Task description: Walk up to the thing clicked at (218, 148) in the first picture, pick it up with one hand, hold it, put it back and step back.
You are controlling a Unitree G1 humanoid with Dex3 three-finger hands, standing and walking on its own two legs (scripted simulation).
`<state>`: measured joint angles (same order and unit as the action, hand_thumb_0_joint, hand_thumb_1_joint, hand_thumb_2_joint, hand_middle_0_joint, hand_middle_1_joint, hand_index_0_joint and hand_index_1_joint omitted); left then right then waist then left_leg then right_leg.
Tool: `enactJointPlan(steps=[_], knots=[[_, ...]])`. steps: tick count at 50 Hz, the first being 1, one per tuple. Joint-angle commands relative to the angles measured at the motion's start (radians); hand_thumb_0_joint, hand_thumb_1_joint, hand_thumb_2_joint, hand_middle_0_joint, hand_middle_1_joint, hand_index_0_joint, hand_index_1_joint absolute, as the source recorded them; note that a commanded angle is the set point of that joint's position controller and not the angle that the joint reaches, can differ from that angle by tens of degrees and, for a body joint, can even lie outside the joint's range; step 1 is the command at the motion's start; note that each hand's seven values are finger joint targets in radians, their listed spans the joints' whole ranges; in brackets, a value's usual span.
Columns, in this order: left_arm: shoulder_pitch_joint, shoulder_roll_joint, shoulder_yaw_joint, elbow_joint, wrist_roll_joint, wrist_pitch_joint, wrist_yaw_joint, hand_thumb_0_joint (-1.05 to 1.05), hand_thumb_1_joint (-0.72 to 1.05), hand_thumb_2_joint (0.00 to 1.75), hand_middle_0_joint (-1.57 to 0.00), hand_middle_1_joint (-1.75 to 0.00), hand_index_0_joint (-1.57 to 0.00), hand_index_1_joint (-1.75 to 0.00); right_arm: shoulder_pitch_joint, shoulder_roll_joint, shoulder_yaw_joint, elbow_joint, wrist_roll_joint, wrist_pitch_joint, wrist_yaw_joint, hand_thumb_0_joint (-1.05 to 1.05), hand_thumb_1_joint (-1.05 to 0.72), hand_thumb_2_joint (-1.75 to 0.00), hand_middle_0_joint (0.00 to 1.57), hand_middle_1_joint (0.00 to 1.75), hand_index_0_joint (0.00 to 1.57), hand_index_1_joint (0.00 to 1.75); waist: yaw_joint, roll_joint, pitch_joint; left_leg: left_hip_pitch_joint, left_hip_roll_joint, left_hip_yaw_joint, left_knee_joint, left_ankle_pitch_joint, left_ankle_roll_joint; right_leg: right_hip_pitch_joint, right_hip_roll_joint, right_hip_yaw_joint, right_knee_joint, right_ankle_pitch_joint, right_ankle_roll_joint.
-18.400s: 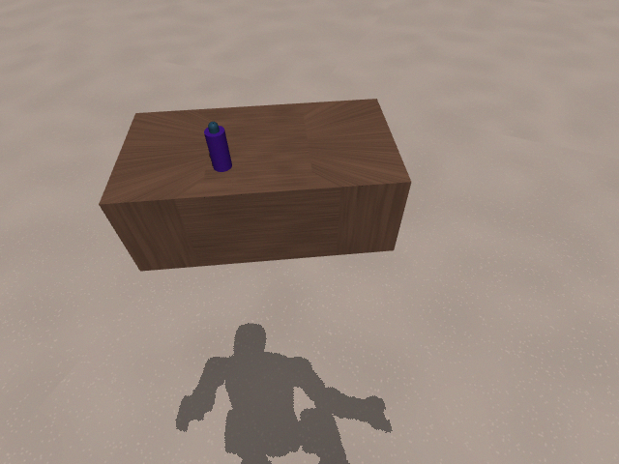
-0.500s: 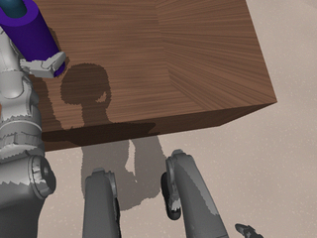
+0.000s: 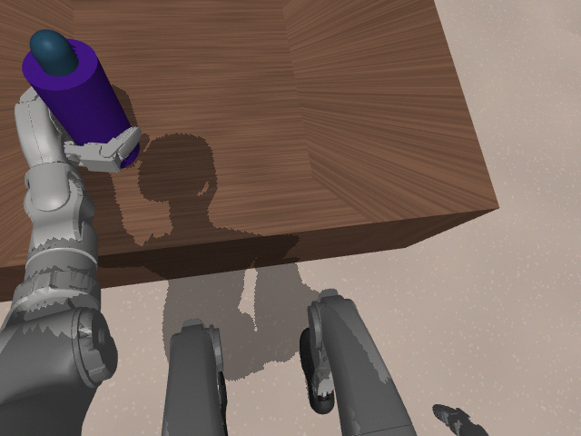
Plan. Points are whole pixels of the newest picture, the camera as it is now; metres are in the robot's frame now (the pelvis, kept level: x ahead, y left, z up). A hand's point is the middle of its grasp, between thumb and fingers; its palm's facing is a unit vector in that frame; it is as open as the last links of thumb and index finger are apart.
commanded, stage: lift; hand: left
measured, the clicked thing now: (85, 103) +0.53 +0.19 +0.01
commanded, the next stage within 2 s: hold in 1.54 s
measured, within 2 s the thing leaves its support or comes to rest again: neither
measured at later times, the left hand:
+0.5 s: hand (51, 146) +0.44 +0.18 +0.09, palm faces +0.19 -0.98 -0.04, open 9.7 cm
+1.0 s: hand (9, 150) +0.40 +0.18 +0.16, palm faces +0.19 -0.98 -0.04, open 9.7 cm
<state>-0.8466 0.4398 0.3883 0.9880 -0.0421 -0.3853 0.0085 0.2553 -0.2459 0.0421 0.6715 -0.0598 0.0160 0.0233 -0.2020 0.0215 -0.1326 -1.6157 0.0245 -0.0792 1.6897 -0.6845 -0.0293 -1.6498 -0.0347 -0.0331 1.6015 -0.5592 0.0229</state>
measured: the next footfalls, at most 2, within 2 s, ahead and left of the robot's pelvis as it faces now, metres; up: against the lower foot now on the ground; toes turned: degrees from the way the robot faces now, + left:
none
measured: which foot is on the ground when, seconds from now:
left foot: down 0.00-1.00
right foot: down 0.00-1.00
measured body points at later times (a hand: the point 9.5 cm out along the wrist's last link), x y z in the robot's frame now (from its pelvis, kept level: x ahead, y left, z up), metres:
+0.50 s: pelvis +0.01 +0.00 +0.09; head +0.13 +0.03 +0.52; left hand +0.42 +0.24 +0.10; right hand +0.08 -0.26 -0.04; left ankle +0.03 +0.13 -0.52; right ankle +0.08 -0.14 -0.52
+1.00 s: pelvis +0.03 +0.00 +0.14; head +0.11 +0.02 +0.58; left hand +0.38 +0.23 +0.16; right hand +0.15 -0.24 +0.02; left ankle +0.03 +0.13 -0.52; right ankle +0.08 -0.14 -0.52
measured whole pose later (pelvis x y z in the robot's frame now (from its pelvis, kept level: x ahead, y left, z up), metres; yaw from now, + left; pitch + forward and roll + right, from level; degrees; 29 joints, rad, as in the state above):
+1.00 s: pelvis +0.03 +0.00 +0.14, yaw +2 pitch +15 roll -2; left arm -0.29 0.21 0.14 0.56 -0.12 -0.32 0.08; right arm 0.22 -0.20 0.03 0.68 -0.02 -0.02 -0.05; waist -0.06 0.00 -0.08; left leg -0.84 0.04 -0.05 1.12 -0.53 -0.02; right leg -0.87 -0.03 -0.04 1.05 -0.43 0.02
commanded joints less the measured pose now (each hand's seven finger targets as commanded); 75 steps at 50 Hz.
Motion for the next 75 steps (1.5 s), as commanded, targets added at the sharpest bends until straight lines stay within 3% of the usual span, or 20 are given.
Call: enactJointPlan(steps=[1,3,9,14,16,21,24,28,32,34,38,40,41,48,50,53,54,55,59,75], knots=[[-0.636,0.319,0.029,-0.535,-0.032,-0.167,0.019,0.00,0.18,1.22,-1.19,-1.33,-1.21,-1.33,0.224,-0.188,-0.075,-0.006,0.000,-0.018,-0.021,0.00,-0.93,-0.91,0.20,0.30,0.20,0.30,0.018,0.306,-0.897,0.588,-0.013,0.026,-0.230,0.498,0.036,0.556,0.026,0.005,-0.181,0.416,-0.064],[-0.551,0.271,0.011,-0.514,-0.040,-0.151,0.015,0.00,0.18,1.21,-1.19,-1.33,-1.21,-1.33,0.226,-0.182,-0.077,0.004,0.003,-0.023,-0.024,0.00,-0.93,-0.91,0.20,0.30,0.20,0.30,0.021,0.291,-0.880,0.634,-0.012,0.023,-0.242,0.547,0.036,0.573,0.027,-0.001,-0.198,0.450,-0.065],[-0.447,0.217,0.000,-0.556,-0.068,-0.138,0.028,0.00,0.19,1.24,-1.21,-1.36,-1.23,-1.35,0.186,-0.168,-0.087,0.004,0.017,-0.034,-0.034,0.00,-0.92,-0.91,0.20,0.30,0.20,0.30,0.053,0.216,-0.795,0.625,-0.015,0.037,-0.322,0.457,0.042,0.688,0.032,0.007,-0.289,0.403,-0.057],[-0.249,0.097,-0.046,-0.495,-0.069,-0.128,0.037,0.00,0.23,1.27,-1.23,-1.38,-1.25,-1.37,0.138,-0.152,-0.093,-0.006,0.029,-0.044,-0.038,0.00,-0.91,-0.90,0.20,0.30,0.20,0.30,0.067,0.137,-0.642,0.607,-0.017,0.040,-0.401,0.384,0.039,0.732,0.035,-0.003,-0.364,0.348,-0.054],[-0.281,0.140,-0.033,-0.628,-0.064,-0.143,0.046,0.00,0.26,1.27,-1.25,-1.39,-1.27,-1.38,0.129,-0.157,-0.100,-0.016,0.032,-0.047,-0.041,0.00,-0.92,-0.90,0.20,0.30,0.20,0.30,0.087,0.190,-0.676,0.695,-0.017,0.034,-0.432,0.404,0.031,0.736,0.035,-0.009,-0.383,0.344,-0.058],[-0.179,0.039,-0.090,-0.635,-0.088,-0.131,0.047,0.00,0.25,1.31,-1.28,-1.43,-1.31,-1.43,0.094,-0.139,-0.095,-0.027,0.045,-0.053,-0.050,0.00,-0.91,-0.90,0.20,0.30,0.20,0.30,0.089,0.134,-0.548,0.737,-0.013,0.031,-0.517,0.341,0.030,0.772,0.041,-0.013,-0.462,0.295,-0.052],[-0.152,0.049,-0.088,-0.651,-0.084,-0.123,0.056,0.00,0.23,1.31,-1.31,-1.44,-1.33,-1.44,0.082,-0.142,-0.097,-0.030,0.047,-0.060,-0.056,0.00,-0.92,-0.90,0.20,0.30,0.20,0.30,0.096,0.124,-0.530,0.785,-0.011,0.025,-0.552,0.350,0.028,0.797,0.040,-0.017,-0.489,0.300,-0.050],[-0.196,0.015,-0.150,-0.762,-0.090,-0.134,0.048,0.00,0.24,1.29,-1.31,-1.43,-1.33,-1.42,0.052,-0.131,-0.088,-0.045,0.046,-0.067,-0.059,0.00,-0.92,-0.90,0.20,0.30,0.20,0.30,0.097,0.141,-0.503,0.859,-0.008,0.019,-0.609,0.280,0.025,0.805,0.039,-0.015,-0.541,0.248,-0.046],[0.015,-0.033,-0.159,-0.641,-0.098,-0.104,0.048,0.00,0.26,1.30,-1.31,-1.42,-1.33,-1.42,0.047,-0.137,-0.093,-0.033,0.047,-0.071,-0.063,0.00,-0.92,-0.90,0.20,0.30,0.20,0.30,0.117,0.080,-0.433,0.864,-0.013,0.028,-0.641,0.281,0.029,0.851,0.040,-0.018,-0.582,0.251,-0.042],[-0.094,-0.052,-0.205,-0.800,-0.107,-0.116,0.049,0.00,0.23,1.31,-1.30,-1.43,-1.32,-1.43,0.033,-0.122,-0.078,-0.064,0.047,-0.078,-0.062,0.00,-0.92,-0.90,0.20,0.30,0.20,0.30,0.115,0.134,-0.500,0.935,-0.015,0.025,-0.656,0.331,0.021,0.882,0.038,-0.021,-0.585,0.294,-0.045],[0.028,-0.042,-0.170,-0.752,-0.102,-0.088,0.065,0.00,0.22,1.31,-1.31,-1.43,-1.33,-1.43,0.031,-0.115,-0.077,-0.066,0.050,-0.074,-0.071,0.00,-0.92,-0.90,0.20,0.30,0.20,0.30,0.127,0.078,-0.433,0.921,-0.021,0.039,-0.684,0.361,0.028,0.960,0.039,-0.018,-0.630,0.327,-0.039],[-0.046,-0.056,-0.195,-0.847,-0.106,-0.095,0.071,0.00,0.20,1.32,-1.31,-1.45,-1.33,-1.45,0.019,-0.104,-0.070,-0.077,0.050,-0.077,-0.073,0.00,-0.92,-0.90,0.20,0.30,0.20,0.30,0.125,0.096,-0.461,0.950,-0.021,0.042,-0.693,0.389,0.027,0.985,0.036,-0.012,-0.637,0.360,-0.038],[-0.008,-0.038,-0.169,-0.811,-0.102,-0.088,0.078,0.00,0.21,1.32,-1.31,-1.45,-1.33,-1.45,0.023,-0.104,-0.069,-0.077,0.050,-0.075,-0.079,0.00,-0.92,-0.90,0.20,0.30,0.20,0.30,0.135,0.098,-0.461,0.965,-0.023,0.044,-0.699,0.409,0.027,1.002,0.034,-0.012,-0.642,0.374,-0.038],[0.132,-0.057,-0.166,-0.781,-0.101,-0.080,0.076,0.00,0.20,1.32,-1.28,-1.44,-1.30,-1.44,0.024,-0.103,-0.073,-0.071,0.044,-0.067,-0.089,0.00,-0.91,-0.90,0.20,0.30,0.20,0.30,0.138,0.069,-0.398,1.003,-0.022,0.049,-0.743,0.474,0.025,1.053,0.038,-0.014,-0.679,0.430,-0.038],[0.074,-0.082,-0.218,-0.891,-0.098,-0.090,0.067,0.00,0.22,1.31,-1.27,-1.42,-1.29,-1.42,0.015,-0.085,-0.061,-0.094,0.044,-0.068,-0.086,0.00,-0.91,-0.90,0.20,0.30,0.20,0.30,0.139,0.106,-0.419,1.049,-0.020,0.046,-0.758,0.503,0.018,1.063,0.038,-0.017,-0.683,0.445,-0.041],[0.133,-0.091,-0.217,-0.848,-0.107,-0.082,0.054,0.00,0.18,1.30,-1.28,-1.43,-1.30,-1.43,0.009,-0.088,-0.064,-0.088,0.047,-0.066,-0.086,0.00,-0.91,-0.90,0.20,0.30,0.20,0.30,0.142,0.080,-0.384,1.048,-0.017,0.044,-0.772,0.530,0.016,1.086,0.040,-0.021,-0.693,0.462,-0.041],[0.183,-0.068,-0.178,-0.811,-0.111,-0.077,0.054,0.00,0.16,1.30,-1.27,-1.43,-1.29,-1.42,0.022,-0.099,-0.075,-0.085,0.047,-0.063,-0.087,0.00,-0.92,-0.90,0.20,0.30,0.20,0.30,0.149,0.075,-0.393,1.052,-0.018,0.047,-0.771,0.533,0.019,1.097,0.041,-0.017,-0.700,0.468,-0.039],[0.136,-0.093,-0.211,-0.873,-0.119,-0.083,0.048,0.00,0.18,1.30,-1.27,-1.43,-1.30,-1.43,0.007,-0.087,-0.066,-0.098,0.050,-0.065,-0.084,0.00,-0.91,-0.90,0.20,0.30,0.20,0.30,0.144,0.084,-0.394,1.071,-0.017,0.045,-0.782,0.536,0.016,1.102,0.040,-0.018,-0.704,0.469,-0.040],[0.171,-0.080,-0.193,-0.875,-0.126,-0.074,0.044,0.00,0.18,1.31,-1.26,-1.42,-1.28,-1.42,0.025,-0.087,-0.066,-0.093,0.052,-0.064,-0.089,0.00,-0.91,-0.90,0.20,0.30,0.20,0.30,0.148,0.057,-0.408,1.078,-0.017,0.049,-0.795,0.570,0.019,1.169,0.040,-0.015,-0.722,0.511,-0.037],[0.226,-0.091,-0.194,-0.941,-0.122,-0.087,0.038,0.00,0.24,1.33,-1.27,-1.44,-1.29,-1.44,-0.002,-0.080,-0.070,-0.103,0.048,-0.062,-0.091,0.00,-0.91,-0.90,0.20,0.30,0.20,0.30,0.151,0.077,-0.332,1.137,-0.021,0.059,-0.865,0.530,0.019,1.205,0.039,-0.006,-0.791,0.472,-0.035]])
